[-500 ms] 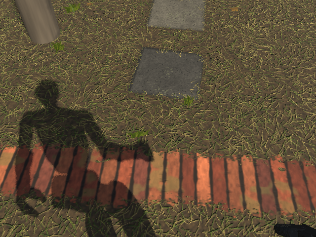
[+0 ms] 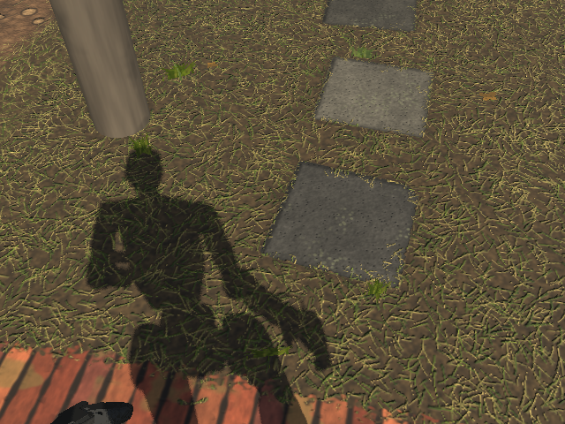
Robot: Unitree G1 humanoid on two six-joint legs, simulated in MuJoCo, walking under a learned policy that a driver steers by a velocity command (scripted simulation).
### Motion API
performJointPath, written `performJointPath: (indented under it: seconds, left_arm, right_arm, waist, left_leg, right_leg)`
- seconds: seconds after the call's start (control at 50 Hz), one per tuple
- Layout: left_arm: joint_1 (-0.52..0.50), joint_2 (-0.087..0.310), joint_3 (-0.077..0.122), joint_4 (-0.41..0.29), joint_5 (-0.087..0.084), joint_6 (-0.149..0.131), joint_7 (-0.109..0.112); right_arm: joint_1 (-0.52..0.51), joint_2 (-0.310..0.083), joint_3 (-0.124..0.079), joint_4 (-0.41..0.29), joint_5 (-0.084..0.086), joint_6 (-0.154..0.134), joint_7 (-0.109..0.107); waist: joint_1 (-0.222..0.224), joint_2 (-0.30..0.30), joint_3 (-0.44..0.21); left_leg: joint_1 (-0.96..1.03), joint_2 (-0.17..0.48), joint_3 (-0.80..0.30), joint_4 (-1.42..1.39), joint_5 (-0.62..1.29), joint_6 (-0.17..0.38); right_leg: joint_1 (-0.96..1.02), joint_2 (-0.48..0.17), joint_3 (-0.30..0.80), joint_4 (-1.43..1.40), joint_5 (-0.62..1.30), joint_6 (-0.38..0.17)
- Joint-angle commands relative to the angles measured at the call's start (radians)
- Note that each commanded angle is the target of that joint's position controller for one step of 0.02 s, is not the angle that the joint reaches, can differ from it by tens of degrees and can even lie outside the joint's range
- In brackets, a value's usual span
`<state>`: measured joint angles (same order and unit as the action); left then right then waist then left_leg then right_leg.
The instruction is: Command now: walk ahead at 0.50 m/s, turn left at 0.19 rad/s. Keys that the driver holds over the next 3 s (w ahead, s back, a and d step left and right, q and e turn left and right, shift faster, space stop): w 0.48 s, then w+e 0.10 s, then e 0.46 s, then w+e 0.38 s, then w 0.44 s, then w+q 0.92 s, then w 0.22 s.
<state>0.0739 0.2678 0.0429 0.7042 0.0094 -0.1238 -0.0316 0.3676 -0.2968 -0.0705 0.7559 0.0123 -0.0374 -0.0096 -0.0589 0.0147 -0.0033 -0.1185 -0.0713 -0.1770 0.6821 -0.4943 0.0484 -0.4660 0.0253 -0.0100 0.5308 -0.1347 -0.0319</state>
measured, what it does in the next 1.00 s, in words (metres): walks ahead: left foot, then right foot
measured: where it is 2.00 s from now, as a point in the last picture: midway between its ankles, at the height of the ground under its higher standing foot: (323, 311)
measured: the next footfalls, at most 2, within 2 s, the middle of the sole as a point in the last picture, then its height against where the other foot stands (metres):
left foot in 0.50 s outside the picture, level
right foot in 0.98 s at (324, 379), level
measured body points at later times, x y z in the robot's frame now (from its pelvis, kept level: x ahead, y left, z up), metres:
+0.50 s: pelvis +0.27 +0.03 +0.00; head +0.30 +0.03 +0.45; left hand +0.23 +0.31 -0.13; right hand +0.52 -0.19 -0.06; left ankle +0.38 +0.13 -0.73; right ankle +0.10 -0.11 -0.72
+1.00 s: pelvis +0.47 +0.02 +0.00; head +0.51 +0.00 +0.45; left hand +0.69 +0.24 -0.09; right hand +0.52 -0.28 -0.12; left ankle +0.39 +0.14 -0.71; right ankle +0.54 -0.09 -0.73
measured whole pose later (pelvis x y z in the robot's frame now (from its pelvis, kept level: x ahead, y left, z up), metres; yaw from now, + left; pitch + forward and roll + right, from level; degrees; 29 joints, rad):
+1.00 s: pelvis +0.47 +0.02 +0.00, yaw -12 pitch +2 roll +2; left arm 0.13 0.28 0.07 0.67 0.00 -0.01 -0.04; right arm 0.18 -0.29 -0.07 0.81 0.00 -0.02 -0.04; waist -0.02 -0.01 0.05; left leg -0.17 0.04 0.21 0.67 -0.45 -0.01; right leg -0.47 0.00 -0.02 0.57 -0.10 -0.07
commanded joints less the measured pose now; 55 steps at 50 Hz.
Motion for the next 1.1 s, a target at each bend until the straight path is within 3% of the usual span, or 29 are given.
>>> performJointPath:
  seconds: [0.02,0.04,0.06,0.08,0.1,0.16,0.26,0.36,0.42,0.46,0.48,0.5,0.52,0.54,0.56,0.6,0.62,0.68,0.72,0.8,0.88,0.94,0.96,0.98,1.0,1.02,1.04,1.08,1.1]
  left_arm:
    - [0.353,0.196,0.069,0.031,-0.026,0.001,-0.003]
    - [0.290,0.148,0.053,0.021,-0.025,0.007,0.001]
    - [0.231,0.135,0.044,0.010,-0.011,0.014,0.003]
    - [0.197,0.116,0.036,0.010,-0.005,0.018,0.004]
    - [0.182,0.101,0.029,0.011,0.003,0.015,0.005]
    - [0.196,0.111,0.030,0.030,-0.010,0.009,0.008]
    - [0.244,0.158,0.040,0.068,-0.021,0.023,0.021]
    - [0.329,0.173,0.040,0.116,-0.031,0.041,0.024]
    - [0.339,0.190,0.046,0.135,-0.034,0.058,0.030]
    - [0.311,0.209,0.051,0.136,-0.036,0.067,0.035]
    - [0.303,0.197,0.046,0.134,-0.034,0.071,0.037]
    - [0.296,0.153,0.026,0.110,-0.017,0.067,0.038]
    - [0.413,0.030,-0.013,0.088,-0.010,0.047,0.033]
    - [0.387,0.109,0.004,0.109,-0.033,0.030,0.027]
    - [0.294,0.172,0.025,0.082,-0.057,0.023,0.024]
    - [0.208,0.153,0.028,0.068,-0.041,0.032,0.030]
    - [0.233,0.141,0.034,0.079,-0.034,0.048,0.034]
    - [0.289,0.087,0.033,0.090,-0.030,0.090,0.043]
    - [0.246,0.074,0.031,0.060,-0.021,0.100,0.044]
    - [0.127,0.051,0.023,0.006,-0.017,0.098,0.015]
    - [0.064,0.081,0.037,-0.052,-0.013,0.107,-0.013]
    - [0.105,0.109,0.055,-0.072,-0.011,0.111,-0.023]
    - [0.179,0.130,0.070,-0.056,-0.011,0.106,-0.019]
    - [0.257,0.217,0.099,-0.050,-0.008,0.103,0.001]
    - [0.266,0.319,0.116,-0.069,0.001,0.109,0.024]
    - [0.268,0.276,0.097,-0.096,0.011,0.104,0.021]
    - [0.209,0.231,0.089,-0.115,0.002,0.102,0.015]
    - [0.148,0.164,0.072,-0.110,-0.040,0.109,0.024]
    - [0.117,0.156,0.068,-0.116,-0.038,0.114,0.030]
  right_arm:
    - [0.098,-0.093,0.000,-0.068,0.023,-0.032,0.000]
    - [-0.033,-0.137,-0.013,-0.093,0.024,-0.034,0.001]
    - [-0.099,-0.125,-0.009,-0.111,0.009,-0.036,0.000]
    - [-0.128,-0.110,-0.010,-0.120,-0.005,-0.039,0.003]
    - [-0.115,-0.095,-0.011,-0.119,-0.007,-0.039,0.006]
    - [-0.097,-0.052,-0.002,-0.111,-0.005,-0.030,0.008]
    - [-0.248,-0.015,0.015,-0.147,-0.008,-0.037,0.014]
    - [-0.389,-0.014,0.018,-0.183,0.006,-0.049,0.036]
    - [-0.417,-0.033,0.013,-0.203,0.008,-0.057,0.052]
    - [-0.324,-0.067,-0.004,-0.180,0.002,-0.060,0.051]
    - [-0.188,-0.107,-0.026,-0.138,-0.003,-0.059,0.044]
    - [-0.008,-0.170,-0.047,-0.104,-0.017,-0.057,0.032]
    - [0.063,-0.264,-0.066,-0.090,-0.027,-0.050,0.027]
    - [0.088,-0.172,-0.045,-0.084,-0.014,-0.046,0.027]
    - [0.023,-0.132,-0.029,-0.083,-0.011,-0.047,0.025]
    - [-0.106,-0.074,-0.009,-0.085,-0.020,-0.052,0.028]
    - [-0.149,-0.051,-0.002,-0.084,-0.028,-0.061,0.031]
    - [-0.201,-0.064,-0.011,-0.061,-0.035,-0.081,0.029]
    - [-0.215,-0.088,-0.018,-0.047,-0.034,-0.076,0.014]
    - [-0.201,-0.115,-0.023,-0.025,-0.026,-0.046,-0.017]
    - [-0.182,-0.146,-0.035,-0.001,-0.005,-0.012,-0.025]
    - [-0.207,-0.159,-0.044,-0.004,0.017,0.012,-0.034]
    - [-0.208,-0.147,-0.041,-0.004,0.020,0.019,-0.037]
    - [-0.155,-0.131,-0.035,-0.004,0.000,0.015,-0.035]
    - [-0.113,-0.050,-0.007,-0.040,-0.057,0.007,-0.023]
    - [-0.107,-0.074,-0.001,-0.040,-0.041,-0.001,-0.005]
    - [-0.169,-0.118,-0.013,-0.046,-0.005,0.001,0.003]
    - [-0.222,-0.113,-0.017,-0.049,-0.012,0.008,-0.005]
    - [-0.238,-0.120,-0.021,-0.058,-0.016,0.014,-0.008]
  waist:
    - [0.139,-0.237,-0.263]
    - [0.155,-0.138,-0.122]
    - [0.132,-0.069,-0.056]
    - [0.110,-0.060,-0.007]
    - [0.084,-0.090,-0.005]
    - [0.065,-0.114,-0.011]
    - [0.107,-0.087,0.017]
    - [0.157,-0.085,0.053]
    - [0.141,-0.096,0.064]
    - [0.073,-0.107,0.010]
    - [0.007,-0.090,-0.078]
    - [-0.067,-0.024,-0.219]
    - [-0.025,0.238,-0.355]
    - [-0.063,0.213,-0.391]
    - [-0.057,0.143,-0.215]
    - [0.005,0.063,-0.054]
    - [0.045,0.079,-0.029]
    - [0.102,0.077,-0.020]
    - [0.105,0.074,-0.009]
    - [0.057,0.063,-0.021]
    - [0.040,0.057,-0.024]
    - [0.072,0.065,-0.037]
    - [0.109,0.036,-0.073]
    - [0.131,-0.086,-0.139]
    - [0.075,-0.330,-0.206]
    - [0.103,-0.254,-0.396]
    - [0.119,-0.146,-0.336]
    - [0.083,-0.029,-0.187]
    - [0.061,-0.058,-0.139]
  left_leg:
    - [-0.643,0.011,-0.020,0.612,-0.068,-0.015]
    - [-0.686,0.056,0.002,0.626,0.023,-0.009]
    - [-0.659,0.100,0.046,0.590,0.099,-0.010]
    - [-0.635,0.131,0.059,0.525,0.151,-0.014]
    - [-0.579,0.157,0.064,0.479,0.188,-0.016]
    - [-0.543,0.172,0.102,0.379,0.218,-0.036]
    - [-0.547,0.172,0.136,0.084,0.450,-0.061]
    - [-0.492,0.133,0.163,-0.100,0.549,-0.052]
    - [-0.482,0.119,0.162,-0.159,0.463,-0.015]
    - [-0.327,0.082,0.196,-0.204,0.422,0.020]
    - [-0.129,0.062,0.214,-0.222,0.442,0.049]
    - [0.184,0.205,0.068,-0.177,0.481,0.110]
    - [0.539,0.462,-0.374,-0.234,0.362,0.261]
    - [0.529,0.487,-0.533,-0.336,0.210,0.281]
    - [0.394,0.451,-0.375,-0.360,0.208,0.229]
    - [0.125,0.367,-0.147,-0.419,0.411,0.176]
    - [0.038,0.336,-0.054,-0.440,0.575,0.159]
    - [-0.077,0.321,0.115,-0.456,0.934,0.163]
    - [-0.088,0.316,0.192,-0.467,0.975,0.159]
    - [-0.050,0.291,0.300,-0.457,0.919,0.138]
    - [0.065,0.343,0.301,-0.378,0.889,0.128]
    - [0.092,0.348,0.308,-0.212,0.968,0.092]
    - [0.069,0.303,0.339,-0.073,0.978,0.057]
    - [-0.051,0.217,0.365,0.146,0.790,-0.016]
    - [-0.407,0.050,0.362,0.491,-0.072,-0.102]
    - [-0.494,-0.002,0.121,0.676,-0.229,-0.110]
    - [-0.541,0.043,0.070,0.694,-0.157,-0.096]
    - [-0.566,0.113,0.080,0.525,-0.006,-0.081]
    - [-0.513,0.125,0.087,0.427,0.044,-0.076]
  right_leg:
    - [0.784,-0.412,0.793,-0.241,-0.390,-0.266]
    - [0.660,-0.375,0.646,-0.256,-0.383,-0.219]
    - [0.536,-0.332,0.529,-0.269,-0.272,-0.197]
    - [0.444,-0.295,0.455,-0.292,-0.171,-0.196]
    - [0.390,-0.262,0.394,-0.311,-0.091,-0.184]
    - [0.345,-0.235,0.287,-0.352,0.072,-0.199]
    - [0.351,-0.211,0.160,-0.386,0.185,-0.181]
    - [0.403,-0.231,0.129,-0.358,0.178,-0.163]
    - [0.487,-0.274,0.145,-0.307,0.242,-0.144]
    - [0.503,-0.263,0.119,-0.195,0.464,-0.119]
    - [0.464,-0.217,0.078,-0.040,0.575,-0.095]
    - [0.273,-0.168,0.051,0.228,0.396,-0.060]
    - [-0.132,0.005,0.010,0.607,-0.232,0.011]
    - [-0.255,-0.003,0.141,0.746,-0.441,0.009]
    - [-0.321,-0.052,0.142,0.777,-0.372,0.002]
    - [-0.255,-0.119,0.107,0.682,-0.230,0.016]
    - [-0.183,-0.137,0.115,0.645,-0.199,0.027]
    - [-0.093,-0.118,0.097,0.593,-0.154,0.064]
    - [-0.114,-0.118,0.084,0.492,-0.061,0.077]
    - [-0.056,-0.107,0.026,0.240,0.152,0.065]
    - [-0.069,-0.096,0.008,0.135,0.082,0.031]
    - [-0.005,-0.051,-0.039,0.061,-0.030,-0.017]
    - [0.110,-0.010,-0.060,-0.031,0.054,-0.046]
    - [0.308,-0.070,0.072,-0.082,0.454,-0.103]
    - [0.579,-0.323,0.430,-0.024,0.960,-0.284]
    - [0.664,-0.413,0.635,-0.082,0.791,-0.417]
    - [0.601,-0.368,0.547,-0.115,0.634,-0.376]
    - [0.422,-0.267,0.444,-0.193,0.091,-0.263]
    - [0.316,-0.230,0.430,-0.242,-0.117,-0.238]
Over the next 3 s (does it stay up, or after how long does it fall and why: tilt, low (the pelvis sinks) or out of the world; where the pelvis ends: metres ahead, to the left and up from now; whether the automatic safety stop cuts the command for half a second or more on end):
stays up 1.31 -0.34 0.02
